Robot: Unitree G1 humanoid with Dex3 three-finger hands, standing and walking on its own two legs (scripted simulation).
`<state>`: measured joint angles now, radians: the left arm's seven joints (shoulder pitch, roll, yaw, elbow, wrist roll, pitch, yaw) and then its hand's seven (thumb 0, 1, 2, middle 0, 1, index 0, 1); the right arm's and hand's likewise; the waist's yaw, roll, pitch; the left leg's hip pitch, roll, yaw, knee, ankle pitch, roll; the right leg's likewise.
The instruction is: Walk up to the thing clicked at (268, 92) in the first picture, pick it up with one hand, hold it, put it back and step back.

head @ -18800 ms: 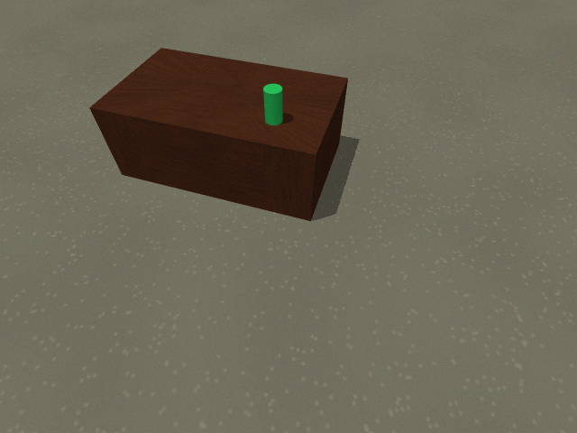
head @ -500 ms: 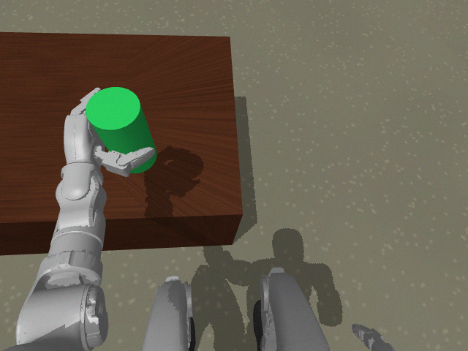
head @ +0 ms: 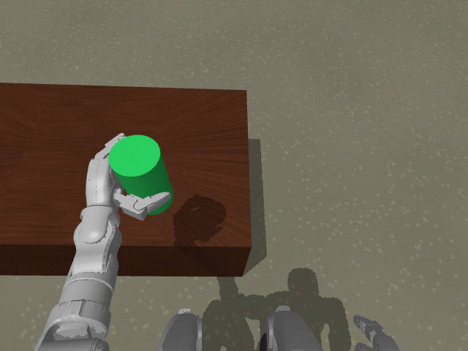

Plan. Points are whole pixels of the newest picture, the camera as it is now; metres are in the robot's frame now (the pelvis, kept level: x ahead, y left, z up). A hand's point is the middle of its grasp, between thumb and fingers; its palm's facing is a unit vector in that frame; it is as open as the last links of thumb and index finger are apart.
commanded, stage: lift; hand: left
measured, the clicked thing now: (145, 178) +0.39 +0.16 +0.03
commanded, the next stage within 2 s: hold in 0.58 s
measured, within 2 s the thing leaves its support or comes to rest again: neither
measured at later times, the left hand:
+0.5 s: hand (141, 175) +0.37 +0.15 +0.07, palm faces +0.05 -1.00 -0.01, open 10.5 cm
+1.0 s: hand (138, 175) +0.36 +0.15 +0.09, palm faces +0.04 -1.00 +0.00, open 10.5 cm
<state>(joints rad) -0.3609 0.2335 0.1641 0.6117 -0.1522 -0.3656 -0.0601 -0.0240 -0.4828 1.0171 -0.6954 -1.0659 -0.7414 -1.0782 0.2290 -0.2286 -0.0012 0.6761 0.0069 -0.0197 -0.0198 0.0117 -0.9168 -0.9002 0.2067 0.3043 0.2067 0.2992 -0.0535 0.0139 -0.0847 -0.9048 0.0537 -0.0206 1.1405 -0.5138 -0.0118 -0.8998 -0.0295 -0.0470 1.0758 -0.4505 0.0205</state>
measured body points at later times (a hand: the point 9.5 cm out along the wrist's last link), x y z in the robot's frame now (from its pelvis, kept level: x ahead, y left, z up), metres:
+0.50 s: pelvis +0.02 -0.01 +0.03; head +0.08 +0.00 +0.48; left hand +0.37 +0.21 +0.07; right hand +0.12 -0.26 -0.09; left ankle +0.02 +0.12 -0.65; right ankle +0.04 -0.14 -0.65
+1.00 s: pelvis +0.02 -0.01 +0.04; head +0.07 -0.01 +0.49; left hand +0.35 +0.21 +0.09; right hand +0.14 -0.26 -0.07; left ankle +0.02 +0.12 -0.65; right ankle +0.04 -0.14 -0.65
